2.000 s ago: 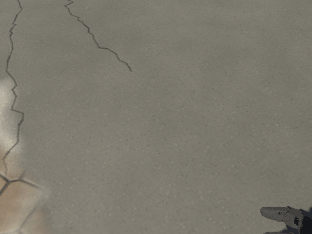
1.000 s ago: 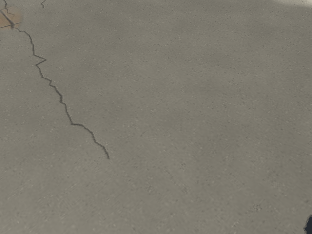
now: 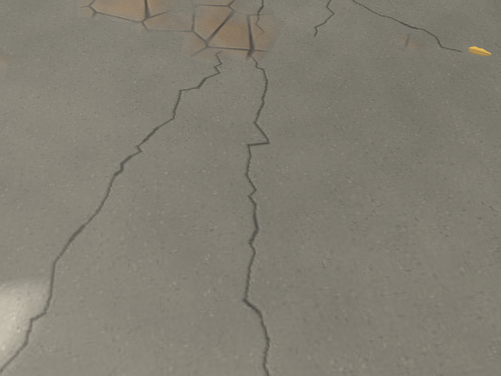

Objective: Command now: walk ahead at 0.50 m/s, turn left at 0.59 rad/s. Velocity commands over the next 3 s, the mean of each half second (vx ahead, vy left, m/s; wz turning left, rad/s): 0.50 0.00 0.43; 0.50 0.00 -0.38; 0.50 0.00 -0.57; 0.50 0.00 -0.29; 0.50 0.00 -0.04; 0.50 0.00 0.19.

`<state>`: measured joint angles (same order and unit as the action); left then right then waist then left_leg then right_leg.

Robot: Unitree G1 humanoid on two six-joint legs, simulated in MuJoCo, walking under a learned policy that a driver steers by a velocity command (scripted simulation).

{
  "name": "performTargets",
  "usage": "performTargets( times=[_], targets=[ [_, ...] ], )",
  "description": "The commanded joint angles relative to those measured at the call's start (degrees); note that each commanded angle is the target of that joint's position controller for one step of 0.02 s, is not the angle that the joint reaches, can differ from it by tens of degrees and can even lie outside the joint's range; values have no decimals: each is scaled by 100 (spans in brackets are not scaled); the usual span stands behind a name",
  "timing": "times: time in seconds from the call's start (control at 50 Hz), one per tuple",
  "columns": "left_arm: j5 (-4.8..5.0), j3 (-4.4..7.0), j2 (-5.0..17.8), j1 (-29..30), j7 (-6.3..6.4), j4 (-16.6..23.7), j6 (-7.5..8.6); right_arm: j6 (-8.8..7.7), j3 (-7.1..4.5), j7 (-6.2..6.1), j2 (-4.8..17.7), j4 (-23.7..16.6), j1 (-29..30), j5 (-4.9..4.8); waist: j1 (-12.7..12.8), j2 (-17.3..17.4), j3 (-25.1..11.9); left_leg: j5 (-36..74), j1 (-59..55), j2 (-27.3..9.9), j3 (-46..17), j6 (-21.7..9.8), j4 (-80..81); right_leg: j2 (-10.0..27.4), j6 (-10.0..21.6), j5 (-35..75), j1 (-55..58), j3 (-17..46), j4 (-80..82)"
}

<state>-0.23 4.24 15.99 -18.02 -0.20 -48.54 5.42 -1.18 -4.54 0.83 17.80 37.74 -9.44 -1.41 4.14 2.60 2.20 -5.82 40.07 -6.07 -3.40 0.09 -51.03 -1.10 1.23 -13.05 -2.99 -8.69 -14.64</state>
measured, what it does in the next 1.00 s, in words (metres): walks ahead: left foot, then right foot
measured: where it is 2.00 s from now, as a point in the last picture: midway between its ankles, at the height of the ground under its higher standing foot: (301, 171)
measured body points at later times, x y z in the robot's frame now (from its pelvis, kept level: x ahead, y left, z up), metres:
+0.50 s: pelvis +0.28 +0.08 +0.00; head +0.30 +0.10 +0.45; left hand +0.39 +0.37 -0.10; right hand +0.42 -0.17 -0.10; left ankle +0.23 +0.14 -0.74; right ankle +0.48 -0.07 -0.67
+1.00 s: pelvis +0.59 +0.07 +0.00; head +0.62 +0.06 +0.45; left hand +0.68 +0.35 -0.11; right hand +0.76 -0.20 -0.09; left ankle +0.71 +0.26 -0.68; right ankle +0.58 -0.01 -0.74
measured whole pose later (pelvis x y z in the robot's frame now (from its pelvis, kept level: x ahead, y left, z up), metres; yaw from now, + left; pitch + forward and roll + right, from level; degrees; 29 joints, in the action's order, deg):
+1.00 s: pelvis +0.59 +0.07 +0.00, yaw -3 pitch +2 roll +0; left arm 0.7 3.1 16.4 -17.9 -0.6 -40.9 2.8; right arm -5.3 -2.1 -0.2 17.2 37.8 -8.1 1.0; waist 2.3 1.2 1.9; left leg -11.4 37.6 -5.2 -5.3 3.4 -50.4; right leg -6.6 5.2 -10.3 -12.5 5.4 -20.9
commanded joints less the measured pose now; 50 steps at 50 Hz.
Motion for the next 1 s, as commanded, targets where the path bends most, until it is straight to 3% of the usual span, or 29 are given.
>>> performTargets(
  times=[0.02, 0.08, 0.12, 0.14, 0.16, 0.18, 0.2, 0.22, 0.24, 0.26, 0.28, 0.3, 0.34, 0.38, 0.42, 0.52, 0.62, 0.68, 0.7, 0.72, 0.74, 0.76, 0.78, 0.8, 0.82, 0.84, 0.88, 0.92, 1.0],
  targets=[
    [40, 208, 955, 348, 46, 394, 50, -104, 45, 114, 56, -508, 494, 7, -13, -573, 60, 714, -145, 15, 233, -56, 799, 1481, 784, 1839, 16, 389, 596],
    [122, 254, 1104, 120, 50, 278, -45, -96, 44, 206, 88, -718, 890, -14, 66, -593, 205, 461, -162, 113, 439, -209, 1278, 1661, 684, 2104, 474, 174, 442],
    [177, 297, 1242, 125, 68, 261, -121, -78, -20, 249, 222, -809, 871, 3, -85, -692, 128, -73, -470, 330, 659, -410, 1466, 1737, 576, 3312, 751, -20, 1],
    [203, 328, 1343, 139, 90, 271, -159, -55, -84, 250, 342, -802, 680, 23, -246, -809, -58, -387, -858, 534, 828, -534, 1482, 1736, 518, 4315, 838, -127, -447],
    [221, 347, 1412, 172, 113, 286, -206, -32, -194, 238, 530, -701, 170, 26, -572, -845, -371, -552, -1560, 772, 965, -692, 1585, 1680, 447, 5092, 793, -247, -1238],
    [232, 308, 1333, 232, 138, 316, -232, -7, -371, 182, 814, -443, -785, 8, -1097, -706, -854, -170, -2949, 1000, 979, -912, 1945, 1490, 272, 5030, 263, -416, -2435],
    [50, 175, 1006, 101, 147, 428, -200, 56, -545, 53, 1286, -246, -1665, -13, -1396, 27, -1384, -102, -4741, 237, -301, -1263, 1992, 1237, 14, 2847, -1264, -419, -4255],
    [-108, -84, 260, -378, 48, 799, -30, -28, -557, 52, 1849, -350, -1338, -33, -600, 1353, -2004, -1201, -6353, -1131, -3669, -2370, 2651, 50, -269, -2174, -3687, 359, -6096],
    [119, 6, 811, 349, -29, 853, 168, -106, -408, 86, 1291, -460, -1540, -1, -1139, 592, -2317, -1786, -6403, -1267, -4255, -2318, 3328, 147, -183, -2069, -4313, 1388, -6538],
    [286, 52, 998, 795, -61, 1008, 260, -185, -313, 103, 1024, -377, -1331, 43, -1121, 383, -1439, -1316, -5762, -1110, -3424, -2057, 3423, 367, -70, -1480, -4655, 1331, -6340],
    [195, 22, 914, 805, -22, 980, 298, -219, -260, 97, 887, -391, -986, 30, -839, -84, -997, -729, -4894, -862, -2788, -1874, 3418, 600, -50, -996, -4354, 1329, -5836],
    [38, 52, 935, 762, 14, 917, 284, -218, -206, 83, 730, -449, -610, 52, -596, -156, -696, -84, -4121, -641, -2267, -1749, 3469, 749, -111, -741, -3943, 1322, -5364],
    [24, 63, 889, 386, -22, 753, 129, -244, -102, 37, 474, -505, -271, 162, -297, 38, -627, 789, -3366, -503, -1685, -1690, 3707, 946, -216, -408, -3309, 1257, -5008],
    [9, 20, 713, 332, -26, 673, 2, -313, -96, 6, 538, -350, -352, 154, -275, 30, -531, 1428, -3013, -447, -1165, -1696, 3876, 952, -362, -71, -3211, 1105, -4685],
    [21, -37, 578, 670, -17, 763, -57, -354, -106, -40, 630, -183, -511, 161, -388, 30, -322, 1566, -2938, -373, -755, -1592, 4028, 989, -438, 584, -3433, 1079, -4142],
    [123, -124, 412, 1431, -135, 906, -7, -397, -75, -81, 690, 117, -761, 177, -774, 41, 14, 865, -3125, -250, -37, -1187, 4271, 758, -263, 2321, -3284, 932, -2475],
    [163, -138, 414, 1920, -320, 1201, 13, -325, -118, -85, 757, 447, -1064, 144, -962, -57, 268, 1317, -4341, -706, 165, -1095, 3985, 512, 38, 1775, -3862, 977, -1817],
    [113, -85, 516, 1645, -407, 1280, 7, -208, -159, -165, 882, 450, -933, 125, -713, 145, -56, 3502, -4797, -770, 394, -883, 3198, 172, 310, 876, -3403, 629, -1744],
    [96, -1, 676, 1263, -391, 1227, -19, -162, -175, -207, 956, 419, -873, 132, -498, 273, -382, 4605, -4842, -707, 495, -790, 2610, -56, 423, 600, -2844, 435, -1805],
    [85, 135, 915, 516, -352, 1075, -37, -108, -159, -251, 965, 378, -760, 126, -61, 210, -820, 5135, -4574, -515, 723, -629, 1551, -293, 596, 760, -1788, 314, -1605],
    [89, 269, 1282, -353, -281, 961, -71, -130, -95, -309, 858, 278, -809, 182, 328, -135, -1413, 3906, -3386, -355, 841, -406, 14, 276, 930, 1207, -72, 1238, -1642],
    [110, 393, 1810, -677, -255, 957, -61, -281, 130, -204, 174, 61, -1521, 295, -82, -1599, -2171, -701, -809, 856, 655, 56, -2300, 1752, 2120, 438, 2193, 4331, -1372],
    [170, 261, 1304, -866, -239, 942, -78, -476, 123, -91, 464, 124, -1168, 227, 245, -1310, -2637, -2588, 60, 1046, -316, 12, -2904, 1945, 2205, -209, 2783, 5559, -569],
    [133, 192, 1098, -611, -194, 970, -103, -606, 56, 3, 710, -79, -620, -15, 299, -1028, -1766, -2214, 589, 687, -445, -83, -2941, 1811, 1888, -404, 2237, 4726, -411],
    [115, 172, 1030, -262, -164, 1060, -122, -681, 98, 9, 668, -176, -297, -12, 158, -463, -1176, -1793, 550, 435, -339, -132, -2502, 1602, 1710, -134, 1356, 4115, -326],
    [100, 131, 917, 67, -152, 1137, -143, -694, 74, -21, 657, -199, -146, 117, -65, -145, -690, -1566, 330, 262, -248, -93, -1935, 1406, 1609, 452, 484, 3650, -212],
    [25, 78, 800, 390, -117, 1289, -156, -584, 29, -59, 642, -205, -344, 213, -418, -412, -458, -1374, -312, 102, -209, 48, -1411, 1132, 1615, 1275, -492, 3206, 44],
    [55, 103, 867, 445, -65, 1282, -141, -474, 67, -99, 499, -163, -490, 246, -533, -526, -408, -1253, -518, 83, -60, 249, -907, 999, 1646, 1819, -1004, 2813, 138],
    [138, 178, 1061, 262, 54, 1177, -192, -456, 190, -112, 222, -319, 285, 251, -270, -637, -277, 325, -966, 327, 91, 460, 855, 537, 1295, 1562, -1555, 2198, 84]
  ],
)
Next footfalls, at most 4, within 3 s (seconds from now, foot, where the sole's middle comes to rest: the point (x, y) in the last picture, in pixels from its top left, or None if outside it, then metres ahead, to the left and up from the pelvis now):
0.20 left None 0.27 0.15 -0.78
0.74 right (283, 318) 0.62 0.00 -0.78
1.20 left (219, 232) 0.89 0.20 -0.78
1.70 right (330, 194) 1.07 -0.15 -0.78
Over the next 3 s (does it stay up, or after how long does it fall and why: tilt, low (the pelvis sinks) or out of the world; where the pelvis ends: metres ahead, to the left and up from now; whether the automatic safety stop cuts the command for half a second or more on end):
stays up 1.58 -0.33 0.00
